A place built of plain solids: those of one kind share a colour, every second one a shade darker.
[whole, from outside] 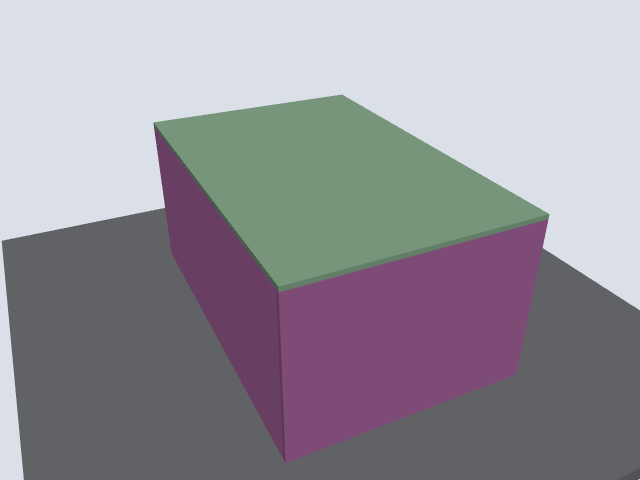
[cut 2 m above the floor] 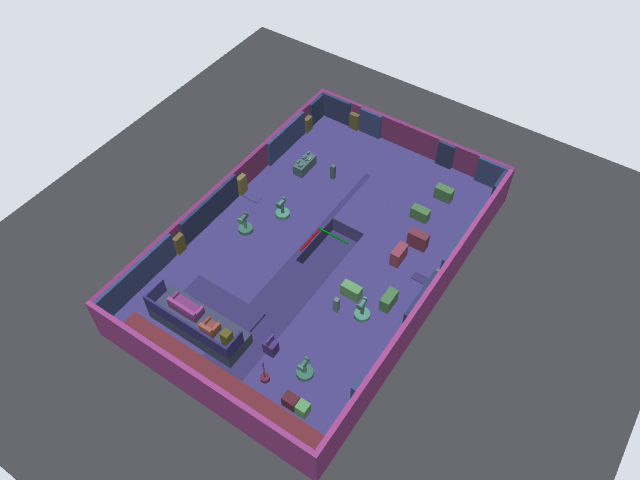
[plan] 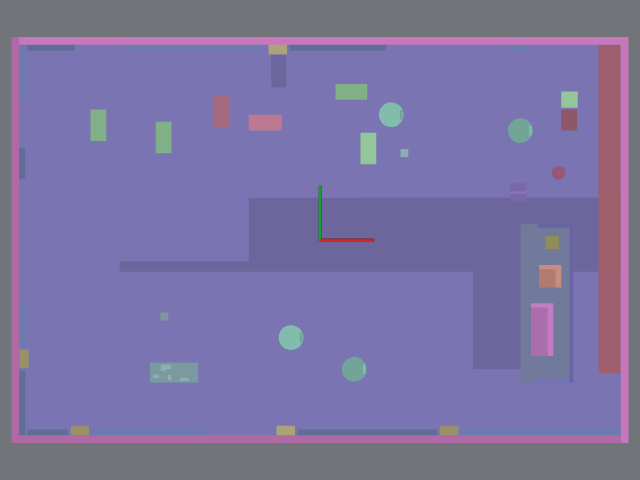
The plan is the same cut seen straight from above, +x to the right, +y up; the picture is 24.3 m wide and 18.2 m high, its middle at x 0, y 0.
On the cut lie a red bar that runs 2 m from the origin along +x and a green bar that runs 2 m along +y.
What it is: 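A television studio; one plain floor, a cyclorama, elevating floor sections, a set, what works the floor and what has gathered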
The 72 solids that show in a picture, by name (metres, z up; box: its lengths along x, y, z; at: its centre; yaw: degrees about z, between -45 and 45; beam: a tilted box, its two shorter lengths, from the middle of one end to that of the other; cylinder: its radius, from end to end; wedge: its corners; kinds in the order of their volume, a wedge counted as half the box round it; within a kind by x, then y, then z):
{
 "floor_1": {"box": [3.82, 2.52, 1.28], "at": [-9.5, 0.05, 0.59]},
 "floor_2": {"box": [8.71, 0.31, 1.28], "at": [-7.05, 1.46, 0.59]},
 "floor_3": {"box": [4.9, 2.12, 1.28], "at": [-5.15, 0.25, 0.59]},
 "floor_4": {"box": [0.57, 1.24, 0.05], "at": [-1.56, 6.4, 1.26]},
 "floor_5": {"box": [0.57, 1.24, 0.05], "at": [-1.26, -6.4, 1.26]},
 "floor_6": {"box": [4.22, 2.42, 0.15], "at": [-0.6, 0.4, 0.03]},
 "floor_7": {"box": [22.82, 6.21, 1.28], "at": [0.0, -4.3, 0.59]},
 "floor_8": {"box": [22.82, 5.81, 1.28], "at": [0.0, 4.5, 0.59]},
 "floor_9": {"box": [19.01, 0.41, 1.28], "at": [1.91, -1.0, 0.59]},
 "floor_10": {"box": [9.91, 2.12, 1.28], "at": [6.46, 0.25, 0.59]},
 "floor_11": {"box": [9.91, 0.32, 1.28], "at": [6.46, 1.45, 0.59]},
 "floor_12": {"box": [1.8, 5.0, 0.17], "at": [6.7, -2.4, 1.32]},
 "wall_1": {"box": [0.3, 15.4, 10.83], "at": [-11.55, 0.0, 5.37]},
 "wall_2": {"box": [22.8, 0.3, 10.83], "at": [0.0, -7.55, 5.37]},
 "wall_3": {"box": [22.8, 0.3, 10.83], "at": [0.0, 7.55, 5.37]},
 "wall_4": {"box": [0.3, 15.4, 10.83], "at": [11.55, 0.0, 5.37]},
 "roof_1": {"box": [23.4, 15.4, 0.3], "at": [0.0, 0.0, 10.93]},
 "cove_1": {"box": [0.84, 12.45, 5.35], "at": [10.98, 1.18, 3.91]},
 "drape_1": {"box": [0.22, 2.45, 6.0], "at": [-11.29, -6.17, 4.24]},
 "drape_2": {"box": [0.22, 1.75, 6.0], "at": [-11.29, -3.17, 4.24]},
 "drape_3": {"box": [0.22, 1.2, 6.0], "at": [-11.29, 2.9, 4.24]},
 "drape_4": {"box": [0.22, 2.1, 6.0], "at": [-11.29, 6.35, 4.24]},
 "drape_5": {"box": [1.55, 0.22, 6.0], "at": [-10.32, -7.29, 4.24]},
 "drape_6": {"box": [1.8, 0.22, 6.0], "at": [-10.2, 7.29, 4.24]},
 "drape_7": {"box": [4.25, 0.22, 6.0], "at": [-6.53, -7.29, 4.24]},
 "drape_8": {"box": [5.45, 0.22, 6.0], "at": [-4.78, 7.29, 4.24]},
 "drape_9": {"box": [3.65, 0.22, 6.0], "at": [0.68, 7.29, 4.24]},
 "drape_10": {"box": [5.3, 0.22, 6.0], "at": [1.8, -7.29, 4.24]},
 "drape_11": {"box": [0.7, 0.28, 6.0], "at": [7.45, 7.26, 4.24]},
 "drape_12": {"box": [6.05, 0.22, 6.0], "at": [8.38, -7.29, 4.24]},
 "deck_1": {"box": [2.0, 6.0, 0.9], "at": [8.6, -2.4, 1.69]},
 "flat_1": {"box": [1.4, 0.14, 3.25], "at": [8.76, -5.33, 3.76]},
 "flat_2": {"box": [1.2, 0.14, 3.25], "at": [8.86, 0.53, 3.76]},
 "flat_3": {"box": [0.14, 6.0, 3.25], "at": [9.53, -2.4, 3.76]},
 "case_1": {"box": [0.6, 1.2, 0.95], "at": [-8.4, 4.35, 1.71]},
 "case_2": {"box": [0.6, 1.2, 0.85], "at": [-5.93, 3.89, 1.66]},
 "case_3": {"box": [1.2, 0.6, 0.97], "at": [1.19, 5.62, 1.72]},
 "case_4": {"box": [0.6, 1.2, 0.92], "at": [1.83, 3.47, 1.7]},
 "case_5": {"box": [0.62, 0.62, 0.82], "at": [9.46, 5.32, 1.65]},
 "rack_1": {"box": [0.6, 1.25, 1.16], "at": [-3.75, 4.88, 1.81]},
 "rack_2": {"box": [1.25, 0.6, 1.08], "at": [-2.08, 4.45, 1.77]},
 "wallbox_1": {"box": [0.36, 0.7, 1.3], "at": [-11.22, -4.5, 1.89]},
 "wallbox_2": {"box": [0.7, 0.36, 1.15], "at": [-9.1, -7.22, 1.81]},
 "wallbox_3": {"box": [0.7, 0.36, 1.15], "at": [-1.6, 7.22, 1.81]},
 "wallbox_4": {"box": [0.7, 0.36, 1.45], "at": [-1.3, -7.22, 1.96]},
 "wallbox_5": {"box": [0.7, 0.36, 1.35], "at": [4.9, -7.22, 1.91]},
 "table_1": {"box": [0.38, 0.24, 0.07], "at": [-5.85, -4.85, 2.04]},
 "table_2": {"box": [1.83, 0.76, 0.77], "at": [-5.54, -5.02, 1.62]},
 "table_3": {"box": [0.27, 0.25, 0.12], "at": [-4.93, -4.95, 2.06]},
 "sofa_1": {"box": [0.85, 0.16, 0.18], "at": [8.43, -4.32, 2.67]},
 "sofa_2": {"box": [0.85, 2.0, 0.44], "at": [8.43, -3.4, 2.35]},
 "sofa_3": {"box": [0.85, 0.16, 0.18], "at": [8.43, -2.48, 2.67]},
 "sofa_4": {"box": [0.22, 2.0, 0.36], "at": [8.74, -3.4, 2.75]},
 "pedestal_1": {"cylinder": 0.47, "from": [-1.1, -3.7, 1.23], "to": [-1.1, -3.7, 1.52]},
 "pedestal_2": {"box": [0.71, 0.2, 0.24], "at": [-1.04, -3.7, 2.46]},
 "pedestal_3": {"cylinder": 0.47, "from": [1.3, -4.9, 1.23], "to": [1.3, -4.9, 1.52]},
 "pedestal_4": {"box": [0.71, 0.2, 0.24], "at": [1.35, -4.9, 2.46]},
 "pedestal_5": {"cylinder": 0.47, "from": [2.7, 4.75, 1.23], "to": [2.7, 4.75, 1.52]},
 "pedestal_6": {"box": [0.71, 0.2, 0.24], "at": [2.75, 4.75, 2.56]},
 "pedestal_7": {"cylinder": 0.47, "from": [7.6, 4.15, 1.23], "to": [7.6, 4.15, 1.52]},
 "pedestal_8": {"box": [0.71, 0.2, 0.24], "at": [7.66, 4.15, 2.44]},
 "armchair_1": {"box": [0.85, 0.16, 0.18], "at": [8.72, -1.72, 2.67]},
 "armchair_2": {"box": [0.85, 0.85, 0.44], "at": [8.72, -1.38, 2.35]},
 "armchair_3": {"box": [0.85, 0.16, 0.18], "at": [8.72, -1.03, 2.67]},
 "armchair_4": {"box": [0.22, 0.85, 0.36], "at": [9.04, -1.38, 2.75]},
 "monitor_1": {"box": [0.6, 0.7, 0.9], "at": [7.5, 1.8, 1.69]},
 "monitor_2": {"box": [0.6, 0.1, 0.48], "at": [7.5, 1.8, 2.38]},
 "weights_1": {"box": [0.6, 0.8, 0.76], "at": [9.45, 4.55, 1.61]},
 "plinth_1": {"box": [0.5, 0.5, 1.05], "at": [8.8, -0.1, 2.66]},
 "post_1": {"box": [0.3, 0.3, 1.12], "at": [-5.9, -2.9, 1.79]},
 "post_2": {"box": [0.3, 0.3, 1.09], "at": [3.2, 3.3, 1.78]},
 "stand_1": {"cylinder": 0.26, "from": [9.05, 2.55, 1.23], "to": [9.05, 2.55, 1.5]}
}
